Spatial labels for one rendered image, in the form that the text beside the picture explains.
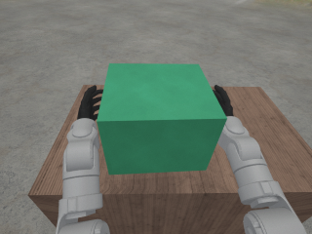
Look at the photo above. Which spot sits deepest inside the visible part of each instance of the pedestal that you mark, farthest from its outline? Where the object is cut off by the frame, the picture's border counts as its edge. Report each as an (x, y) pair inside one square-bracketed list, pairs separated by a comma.
[(188, 202)]

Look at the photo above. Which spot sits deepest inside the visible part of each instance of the robot right hand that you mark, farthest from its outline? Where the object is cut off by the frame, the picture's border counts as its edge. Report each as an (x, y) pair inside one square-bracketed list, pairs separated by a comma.
[(223, 100)]

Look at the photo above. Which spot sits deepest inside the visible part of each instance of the carton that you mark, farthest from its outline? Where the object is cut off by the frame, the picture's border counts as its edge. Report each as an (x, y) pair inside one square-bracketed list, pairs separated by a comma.
[(158, 118)]

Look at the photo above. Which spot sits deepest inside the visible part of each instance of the robot left hand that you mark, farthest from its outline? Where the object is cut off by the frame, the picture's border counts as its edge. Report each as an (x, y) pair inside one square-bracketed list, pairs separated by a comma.
[(87, 108)]

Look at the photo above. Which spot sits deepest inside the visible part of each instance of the robot right upper arm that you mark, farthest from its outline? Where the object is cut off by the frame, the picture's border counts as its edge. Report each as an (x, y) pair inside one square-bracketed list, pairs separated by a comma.
[(278, 220)]

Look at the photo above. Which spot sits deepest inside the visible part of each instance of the right robot forearm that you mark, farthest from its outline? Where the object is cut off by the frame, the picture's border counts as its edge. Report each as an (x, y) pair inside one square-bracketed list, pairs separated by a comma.
[(257, 187)]

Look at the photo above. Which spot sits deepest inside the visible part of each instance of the robot left upper arm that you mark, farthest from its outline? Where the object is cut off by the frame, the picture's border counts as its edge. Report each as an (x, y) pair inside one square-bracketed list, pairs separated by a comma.
[(94, 226)]

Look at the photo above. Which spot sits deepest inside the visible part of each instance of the left robot forearm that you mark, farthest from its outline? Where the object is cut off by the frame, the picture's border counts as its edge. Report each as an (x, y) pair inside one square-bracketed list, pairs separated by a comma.
[(80, 173)]

